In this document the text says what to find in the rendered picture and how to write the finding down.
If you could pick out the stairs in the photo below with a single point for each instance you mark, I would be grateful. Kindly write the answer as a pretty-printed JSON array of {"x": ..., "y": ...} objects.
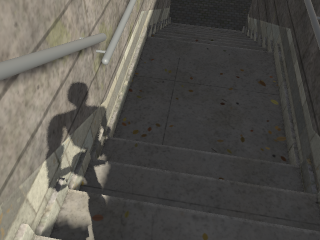
[
  {"x": 208, "y": 35},
  {"x": 145, "y": 191}
]

